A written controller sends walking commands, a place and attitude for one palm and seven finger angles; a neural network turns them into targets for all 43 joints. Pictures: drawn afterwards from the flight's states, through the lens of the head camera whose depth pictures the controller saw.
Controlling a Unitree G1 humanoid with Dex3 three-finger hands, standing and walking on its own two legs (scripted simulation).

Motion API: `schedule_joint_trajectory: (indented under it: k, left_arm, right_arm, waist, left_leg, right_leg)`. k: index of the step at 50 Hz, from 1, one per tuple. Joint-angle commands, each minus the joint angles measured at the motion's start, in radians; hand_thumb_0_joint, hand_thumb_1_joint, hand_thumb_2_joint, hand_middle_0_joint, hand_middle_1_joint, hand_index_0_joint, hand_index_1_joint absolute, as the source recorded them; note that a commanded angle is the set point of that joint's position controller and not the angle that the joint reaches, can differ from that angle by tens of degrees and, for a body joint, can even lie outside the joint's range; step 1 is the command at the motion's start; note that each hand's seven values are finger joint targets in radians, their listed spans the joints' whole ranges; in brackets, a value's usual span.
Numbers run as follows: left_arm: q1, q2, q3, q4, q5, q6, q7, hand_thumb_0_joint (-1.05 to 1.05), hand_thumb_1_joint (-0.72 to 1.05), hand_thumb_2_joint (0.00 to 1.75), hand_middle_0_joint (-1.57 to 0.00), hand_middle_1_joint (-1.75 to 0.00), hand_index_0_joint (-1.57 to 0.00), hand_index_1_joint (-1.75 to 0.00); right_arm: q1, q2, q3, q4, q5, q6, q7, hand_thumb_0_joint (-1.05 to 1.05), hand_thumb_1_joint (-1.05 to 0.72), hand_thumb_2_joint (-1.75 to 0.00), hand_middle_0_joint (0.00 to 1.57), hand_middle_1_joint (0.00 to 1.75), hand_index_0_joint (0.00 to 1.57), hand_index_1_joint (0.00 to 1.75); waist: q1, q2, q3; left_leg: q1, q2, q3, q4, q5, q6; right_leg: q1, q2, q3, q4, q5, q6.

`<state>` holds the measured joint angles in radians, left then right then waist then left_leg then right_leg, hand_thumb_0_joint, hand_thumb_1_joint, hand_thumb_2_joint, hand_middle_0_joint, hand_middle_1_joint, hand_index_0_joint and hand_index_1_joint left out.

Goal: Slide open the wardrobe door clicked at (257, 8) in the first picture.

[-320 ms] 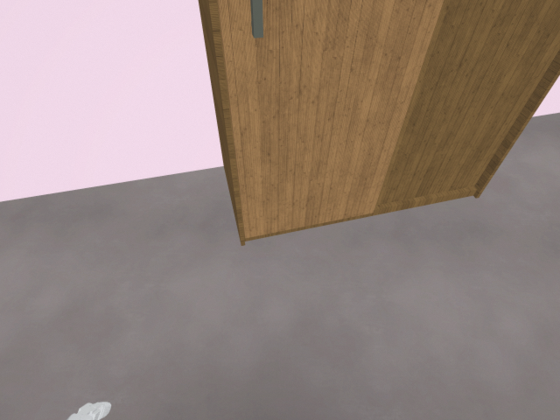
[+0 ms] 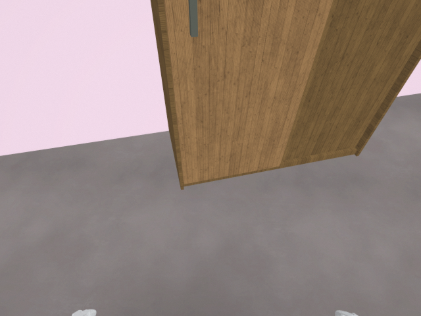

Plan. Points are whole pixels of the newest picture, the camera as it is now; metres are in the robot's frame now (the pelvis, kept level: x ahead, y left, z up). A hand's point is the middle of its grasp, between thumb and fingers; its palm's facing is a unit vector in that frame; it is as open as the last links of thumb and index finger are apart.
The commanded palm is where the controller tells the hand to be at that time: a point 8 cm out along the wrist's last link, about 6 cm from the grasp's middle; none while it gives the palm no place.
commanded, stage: stand and wait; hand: left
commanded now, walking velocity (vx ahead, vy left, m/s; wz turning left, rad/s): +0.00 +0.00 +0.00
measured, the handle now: (191, 7) +0.93 +0.13 +0.21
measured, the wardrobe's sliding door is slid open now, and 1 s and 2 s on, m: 0.00 0.00 0.00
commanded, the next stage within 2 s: look at it before walking up in 0.50 s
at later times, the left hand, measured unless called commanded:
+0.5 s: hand out of the picture +0.06 +0.24 -0.15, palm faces -0.03 -0.94 -0.35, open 7.4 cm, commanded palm none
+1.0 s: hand out of the picture +0.06 +0.23 -0.15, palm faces -0.03 -0.94 -0.34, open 7.4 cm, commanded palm none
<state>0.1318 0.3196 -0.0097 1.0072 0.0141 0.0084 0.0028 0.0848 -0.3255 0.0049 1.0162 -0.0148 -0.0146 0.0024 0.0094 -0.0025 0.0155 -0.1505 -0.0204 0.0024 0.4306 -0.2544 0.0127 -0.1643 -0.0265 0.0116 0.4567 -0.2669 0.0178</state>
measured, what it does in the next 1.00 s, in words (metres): stands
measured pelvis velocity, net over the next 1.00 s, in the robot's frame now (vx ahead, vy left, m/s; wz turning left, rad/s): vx -0.01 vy -0.01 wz -0.01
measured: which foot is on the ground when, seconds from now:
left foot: down 0.00-1.00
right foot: down 0.00-1.00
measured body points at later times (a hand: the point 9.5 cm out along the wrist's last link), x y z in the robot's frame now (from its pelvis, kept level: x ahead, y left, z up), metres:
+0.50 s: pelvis -0.01 -0.01 +0.00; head -0.01 -0.02 +0.45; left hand +0.06 +0.28 -0.13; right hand +0.05 -0.31 -0.13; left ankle -0.01 +0.11 -0.74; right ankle -0.01 -0.13 -0.74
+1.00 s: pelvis -0.01 -0.01 +0.01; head -0.01 -0.02 +0.45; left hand +0.07 +0.28 -0.13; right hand +0.06 -0.31 -0.13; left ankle -0.01 +0.11 -0.74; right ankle -0.01 -0.13 -0.74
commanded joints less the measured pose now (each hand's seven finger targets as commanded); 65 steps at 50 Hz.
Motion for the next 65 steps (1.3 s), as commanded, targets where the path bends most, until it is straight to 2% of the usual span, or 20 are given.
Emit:
schedule_joint_trajectory:
  k: [1,5,11,14,30,36,45,62,63,65]
  left_arm:
    - [-0.039,0.217,0.049,-0.060,-0.002,-0.031,0.012,0.00,0.90,0.90,-0.20,-0.30,-0.20,-0.30]
    - [-0.037,0.218,0.049,-0.044,-0.002,-0.030,0.010,0.00,0.90,0.90,-0.20,-0.30,-0.20,-0.30]
    - [-0.030,0.220,0.046,-0.018,-0.004,-0.032,0.010,0.00,0.90,0.90,-0.20,-0.30,-0.20,-0.30]
    - [-0.030,0.224,0.047,-0.010,-0.003,-0.034,0.010,0.00,0.90,0.90,-0.20,-0.30,-0.20,-0.30]
    - [-0.035,0.224,0.045,0.004,-0.002,-0.035,0.009,0.00,0.90,0.90,-0.20,-0.30,-0.20,-0.30]
    - [-0.037,0.223,0.045,0.003,-0.003,-0.036,0.008,0.00,0.90,0.90,-0.20,-0.30,-0.20,-0.30]
    - [-0.032,0.223,0.045,0.006,-0.003,-0.038,0.009,0.00,0.90,0.90,-0.20,-0.30,-0.20,-0.30]
    - [-0.028,0.226,0.045,0.013,-0.002,-0.037,0.009,0.00,0.90,0.90,-0.20,-0.30,-0.20,-0.30]
    - [-0.031,0.222,0.048,0.006,-0.002,-0.033,0.008,0.00,0.90,0.90,-0.20,-0.30,-0.20,-0.30]
    - [0.009,0.150,0.041,0.005,-0.002,-0.011,0.011,0.00,0.90,0.90,-0.20,-0.30,-0.20,-0.30]
  right_arm:
    - [-0.039,-0.205,-0.050,-0.055,0.002,-0.023,-0.020,0.00,-0.90,-0.90,0.20,0.30,0.20,0.30]
    - [-0.031,-0.205,-0.047,-0.037,0.004,-0.020,-0.020,0.00,-0.90,-0.90,0.20,0.30,0.20,0.30]
    - [-0.018,-0.209,-0.043,-0.008,0.006,-0.021,-0.020,0.00,-0.90,-0.90,0.20,0.30,0.20,0.30]
    - [-0.011,-0.209,-0.042,0.003,0.007,-0.019,-0.019,0.00,-0.90,-0.90,0.20,0.30,0.20,0.30]
    - [0.000,-0.212,-0.039,0.027,0.006,-0.021,-0.017,0.00,-0.90,-0.90,0.20,0.30,0.20,0.30]
    - [-0.004,-0.211,-0.039,0.029,0.005,-0.022,-0.017,0.00,-0.90,-0.90,0.20,0.30,0.20,0.30]
    - [-0.003,-0.214,-0.039,0.029,0.007,-0.023,-0.018,0.00,-0.90,-0.90,0.20,0.30,0.20,0.30]
    - [-0.006,-0.218,-0.039,0.032,0.008,-0.024,-0.021,0.00,-0.90,-0.90,0.20,0.30,0.20,0.30]
    - [0.000,-0.217,-0.041,0.029,0.006,-0.023,-0.023,0.00,-0.90,-0.90,0.20,0.30,0.20,0.30]
    - [0.042,-0.137,-0.033,0.028,0.005,-0.011,-0.027,0.00,-0.90,-0.90,0.20,0.30,0.20,0.30]
  waist:
    - [-0.009,0.005,-0.076]
    - [-0.009,-0.002,-0.056]
    - [-0.008,0.000,-0.058]
    - [-0.008,-0.023,-0.050]
    - [-0.009,-0.008,-0.040]
    - [-0.008,0.000,-0.035]
    - [-0.011,-0.004,-0.065]
    - [-0.009,-0.003,-0.050]
    - [-0.011,-0.004,-0.041]
    - [-0.013,0.007,-0.043]
  left_leg:
    - [0.025,0.125,-0.086,-0.065,0.244,0.024]
    - [0.012,0.126,-0.090,-0.082,0.190,0.023]
    - [0.017,0.129,-0.092,-0.094,0.180,0.019]
    - [0.012,0.130,-0.092,-0.097,0.164,0.017]
    - [0.012,0.134,-0.093,-0.119,0.135,0.013]
    - [0.012,0.134,-0.094,-0.121,0.147,0.012]
    - [0.038,0.139,-0.092,-0.116,0.195,0.011]
    - [0.055,0.145,-0.086,-0.129,0.214,0.010]
    - [0.060,0.149,-0.075,-0.119,0.217,0.008]
    - [0.059,0.154,-0.040,-0.078,0.218,-0.002]
  right_leg:
    - [0.016,-0.091,0.074,-0.068,0.240,-0.050]
    - [0.012,-0.090,0.083,-0.091,0.191,-0.051]
    - [0.021,-0.091,0.090,-0.105,0.188,-0.051]
    - [0.018,-0.093,0.095,-0.118,0.172,-0.053]
    - [0.001,-0.092,0.103,-0.142,0.122,-0.051]
    - [-0.001,-0.090,0.104,-0.141,0.140,-0.051]
    - [0.021,-0.092,0.100,-0.134,0.208,-0.051]
    - [0.025,-0.088,0.103,-0.143,0.239,-0.049]
    - [0.008,-0.083,0.110,-0.133,0.256,-0.051]
    - [-0.024,-0.080,0.117,-0.091,0.289,-0.043]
